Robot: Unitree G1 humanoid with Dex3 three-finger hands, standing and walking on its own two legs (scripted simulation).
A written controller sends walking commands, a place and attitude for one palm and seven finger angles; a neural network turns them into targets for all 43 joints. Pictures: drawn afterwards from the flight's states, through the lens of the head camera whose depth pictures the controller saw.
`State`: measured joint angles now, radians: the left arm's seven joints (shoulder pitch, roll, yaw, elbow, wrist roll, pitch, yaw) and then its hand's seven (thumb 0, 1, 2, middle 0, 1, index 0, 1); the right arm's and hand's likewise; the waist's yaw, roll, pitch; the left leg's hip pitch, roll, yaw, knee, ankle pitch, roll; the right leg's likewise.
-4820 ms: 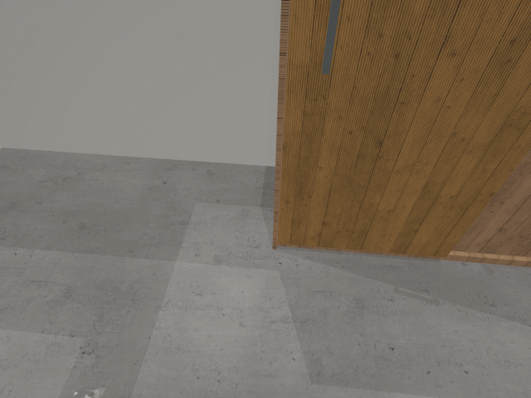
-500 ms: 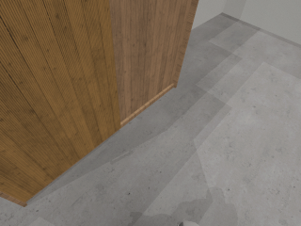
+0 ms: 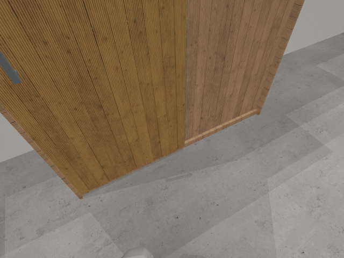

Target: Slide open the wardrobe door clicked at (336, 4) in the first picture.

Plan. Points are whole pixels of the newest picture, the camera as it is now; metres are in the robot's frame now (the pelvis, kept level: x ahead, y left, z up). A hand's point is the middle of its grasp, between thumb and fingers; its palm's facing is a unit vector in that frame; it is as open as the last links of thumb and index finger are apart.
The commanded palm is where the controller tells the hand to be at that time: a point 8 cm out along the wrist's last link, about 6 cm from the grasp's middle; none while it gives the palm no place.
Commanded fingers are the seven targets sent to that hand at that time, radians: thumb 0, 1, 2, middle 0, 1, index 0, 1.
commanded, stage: turn to face it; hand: left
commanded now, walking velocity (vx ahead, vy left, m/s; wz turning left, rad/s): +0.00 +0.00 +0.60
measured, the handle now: out of the picture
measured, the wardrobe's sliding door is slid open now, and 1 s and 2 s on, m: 0.00 0.00 0.00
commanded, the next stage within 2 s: take the last steps up to it in 0.80 s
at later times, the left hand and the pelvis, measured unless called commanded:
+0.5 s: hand out of the picture +0.00 +0.30 -0.17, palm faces +0.31 -0.92 -0.25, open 7.4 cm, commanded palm none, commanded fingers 0.00 0.90 0.90 -0.20 -0.30 -0.20 -0.30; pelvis -0.03 +0.06 +0.00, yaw +17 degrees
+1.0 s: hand out of the picture -0.08 +0.22 -0.16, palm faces +0.48 -0.85 -0.24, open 7.4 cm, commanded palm none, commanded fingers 0.00 0.90 0.90 -0.20 -0.30 -0.20 -0.30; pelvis -0.04 +0.03 +0.00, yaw +28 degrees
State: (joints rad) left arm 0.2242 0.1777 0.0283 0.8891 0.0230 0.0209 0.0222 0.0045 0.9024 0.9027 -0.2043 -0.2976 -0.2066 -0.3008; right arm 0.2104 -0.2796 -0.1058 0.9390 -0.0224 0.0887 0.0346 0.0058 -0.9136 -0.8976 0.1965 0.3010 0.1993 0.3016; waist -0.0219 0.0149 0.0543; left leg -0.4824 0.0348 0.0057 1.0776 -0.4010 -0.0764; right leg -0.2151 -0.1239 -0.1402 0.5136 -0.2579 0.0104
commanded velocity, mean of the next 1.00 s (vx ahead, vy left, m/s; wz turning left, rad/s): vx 0.04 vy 0.00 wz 0.38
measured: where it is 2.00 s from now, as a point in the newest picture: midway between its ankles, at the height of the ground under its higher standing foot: outside the picture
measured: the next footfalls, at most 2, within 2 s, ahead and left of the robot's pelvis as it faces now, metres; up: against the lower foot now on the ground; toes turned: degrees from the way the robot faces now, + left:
left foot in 0.18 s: +0.01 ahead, +0.16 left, +0.00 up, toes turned +13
right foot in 0.72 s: +0.04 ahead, -0.07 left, +0.00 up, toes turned +20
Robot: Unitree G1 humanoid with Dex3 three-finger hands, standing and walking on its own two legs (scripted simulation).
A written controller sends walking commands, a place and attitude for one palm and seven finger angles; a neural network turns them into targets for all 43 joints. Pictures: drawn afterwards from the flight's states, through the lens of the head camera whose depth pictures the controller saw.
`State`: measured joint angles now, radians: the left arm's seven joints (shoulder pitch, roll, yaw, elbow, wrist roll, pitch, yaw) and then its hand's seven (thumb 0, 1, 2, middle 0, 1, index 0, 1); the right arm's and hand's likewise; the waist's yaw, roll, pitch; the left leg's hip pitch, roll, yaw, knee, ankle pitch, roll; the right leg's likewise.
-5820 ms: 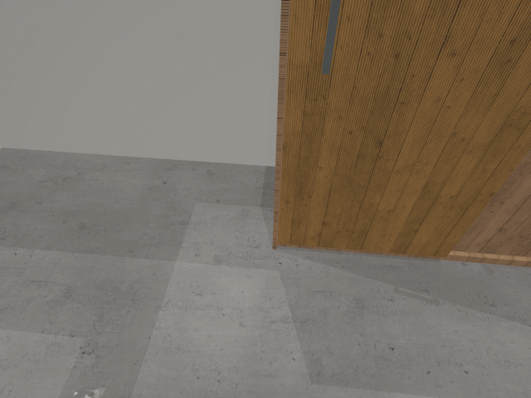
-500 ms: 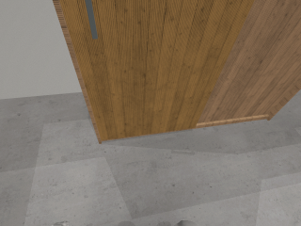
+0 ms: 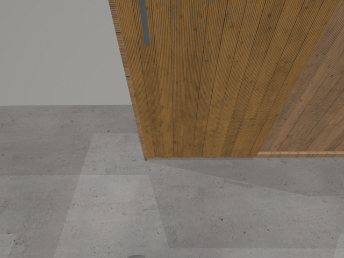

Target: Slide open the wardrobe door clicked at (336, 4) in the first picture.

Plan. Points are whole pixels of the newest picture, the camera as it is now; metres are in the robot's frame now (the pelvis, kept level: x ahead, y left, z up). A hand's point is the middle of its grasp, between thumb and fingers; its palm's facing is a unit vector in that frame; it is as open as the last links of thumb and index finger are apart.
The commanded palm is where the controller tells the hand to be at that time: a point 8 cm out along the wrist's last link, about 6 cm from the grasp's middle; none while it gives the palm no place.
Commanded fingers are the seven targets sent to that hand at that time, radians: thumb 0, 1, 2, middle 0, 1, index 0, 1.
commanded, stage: take the last steps up to it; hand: left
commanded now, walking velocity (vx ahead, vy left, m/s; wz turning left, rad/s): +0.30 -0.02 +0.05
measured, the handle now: out of the picture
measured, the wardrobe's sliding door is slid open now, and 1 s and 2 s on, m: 0.00 0.00 0.00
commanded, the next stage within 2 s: come to a stop and stand still in 0.84 s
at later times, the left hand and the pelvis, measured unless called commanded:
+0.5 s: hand (103, 246) +0.18 +0.21 -0.18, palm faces -0.01 -0.98 -0.18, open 7.4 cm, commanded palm none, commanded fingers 0.00 0.90 0.90 -0.20 -0.30 -0.20 -0.30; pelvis +0.11 +0.02 -0.01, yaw +0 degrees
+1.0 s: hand (120, 214) +0.27 +0.19 -0.20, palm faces +0.11 -0.98 -0.14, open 7.3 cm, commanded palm none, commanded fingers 0.00 0.90 0.90 -0.20 -0.30 -0.20 -0.30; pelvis +0.30 +0.02 -0.01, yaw +1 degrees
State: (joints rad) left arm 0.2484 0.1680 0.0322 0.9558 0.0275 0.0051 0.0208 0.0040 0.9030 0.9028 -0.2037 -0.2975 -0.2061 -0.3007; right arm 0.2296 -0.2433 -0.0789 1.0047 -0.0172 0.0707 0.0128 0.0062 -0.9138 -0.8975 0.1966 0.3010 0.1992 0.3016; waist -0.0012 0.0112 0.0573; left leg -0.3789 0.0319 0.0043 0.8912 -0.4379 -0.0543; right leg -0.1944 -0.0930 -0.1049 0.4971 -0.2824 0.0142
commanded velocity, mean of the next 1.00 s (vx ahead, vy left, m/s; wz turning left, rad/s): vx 0.20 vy -0.04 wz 0.00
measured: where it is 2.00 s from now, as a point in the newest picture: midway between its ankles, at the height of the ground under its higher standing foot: (186, 249)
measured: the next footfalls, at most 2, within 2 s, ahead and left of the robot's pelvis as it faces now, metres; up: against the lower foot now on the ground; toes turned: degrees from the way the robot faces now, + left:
left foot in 0.10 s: +0.03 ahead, +0.15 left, +0.00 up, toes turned +5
right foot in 0.56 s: +0.27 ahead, -0.11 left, +0.00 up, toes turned -7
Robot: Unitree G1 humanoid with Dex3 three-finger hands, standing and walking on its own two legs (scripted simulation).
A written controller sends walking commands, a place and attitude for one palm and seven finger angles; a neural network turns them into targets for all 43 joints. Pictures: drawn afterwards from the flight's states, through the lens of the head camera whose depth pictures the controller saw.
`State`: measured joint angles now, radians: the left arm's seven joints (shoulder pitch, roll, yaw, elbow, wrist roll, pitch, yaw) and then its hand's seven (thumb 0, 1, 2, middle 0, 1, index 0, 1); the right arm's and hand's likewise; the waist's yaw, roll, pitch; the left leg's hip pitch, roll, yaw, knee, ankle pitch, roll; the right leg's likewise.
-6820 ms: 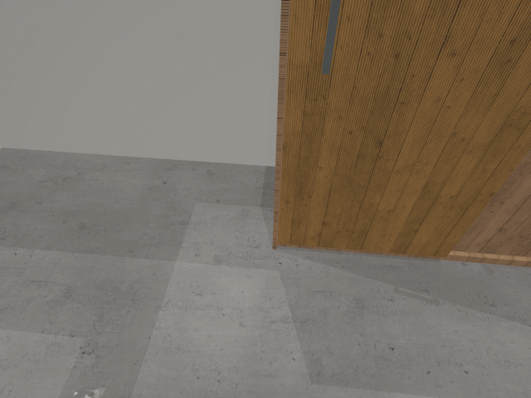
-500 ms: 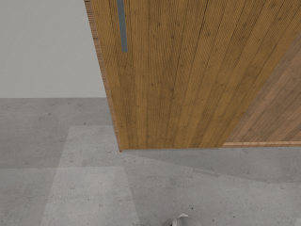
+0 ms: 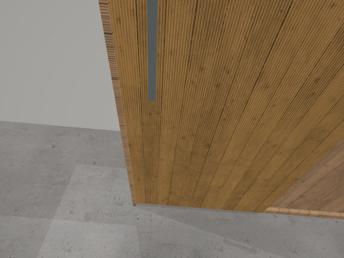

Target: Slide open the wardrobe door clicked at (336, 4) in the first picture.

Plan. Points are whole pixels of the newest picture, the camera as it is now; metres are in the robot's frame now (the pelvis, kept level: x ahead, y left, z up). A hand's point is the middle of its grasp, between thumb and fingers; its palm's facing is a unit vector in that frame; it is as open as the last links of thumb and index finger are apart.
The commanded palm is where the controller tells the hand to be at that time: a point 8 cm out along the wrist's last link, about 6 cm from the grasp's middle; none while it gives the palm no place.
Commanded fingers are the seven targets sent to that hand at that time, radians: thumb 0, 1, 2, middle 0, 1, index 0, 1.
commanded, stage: come to a stop and stand still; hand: left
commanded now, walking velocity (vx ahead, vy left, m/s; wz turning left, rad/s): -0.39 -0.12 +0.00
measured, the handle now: (153, 31) +0.49 +0.11 +0.28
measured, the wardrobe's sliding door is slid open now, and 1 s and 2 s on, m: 0.00 0.00 0.00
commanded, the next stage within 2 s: look again from close up in 1.44 s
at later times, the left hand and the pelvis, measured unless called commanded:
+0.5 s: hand out of the picture +0.05 +0.14 -0.16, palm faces +0.01 -0.96 -0.27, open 7.3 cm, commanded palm none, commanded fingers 0.00 0.90 0.90 -0.20 -0.30 -0.20 -0.30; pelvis -0.01 -0.05 +0.00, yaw -2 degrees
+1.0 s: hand out of the picture -0.04 +0.11 -0.17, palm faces -0.01 -0.98 -0.20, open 7.3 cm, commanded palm none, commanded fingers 0.00 0.90 0.90 -0.20 -0.30 -0.20 -0.30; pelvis -0.04 -0.06 +0.01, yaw -1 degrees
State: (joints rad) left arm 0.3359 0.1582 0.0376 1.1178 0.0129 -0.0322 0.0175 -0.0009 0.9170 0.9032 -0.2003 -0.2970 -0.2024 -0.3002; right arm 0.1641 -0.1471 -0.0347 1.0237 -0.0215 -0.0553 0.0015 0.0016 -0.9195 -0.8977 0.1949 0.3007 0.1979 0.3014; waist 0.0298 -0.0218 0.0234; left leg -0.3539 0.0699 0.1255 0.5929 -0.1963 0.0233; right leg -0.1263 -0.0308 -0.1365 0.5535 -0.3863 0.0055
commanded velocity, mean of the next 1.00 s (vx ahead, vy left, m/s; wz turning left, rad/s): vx -0.06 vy -0.02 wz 0.00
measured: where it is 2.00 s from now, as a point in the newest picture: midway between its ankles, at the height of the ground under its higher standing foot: outside the picture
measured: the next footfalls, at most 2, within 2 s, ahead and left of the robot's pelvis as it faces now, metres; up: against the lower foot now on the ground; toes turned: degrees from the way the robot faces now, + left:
right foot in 0.42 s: +0.04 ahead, -0.18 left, +0.00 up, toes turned -5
left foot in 0.68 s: +0.01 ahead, +0.06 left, +0.00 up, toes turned +1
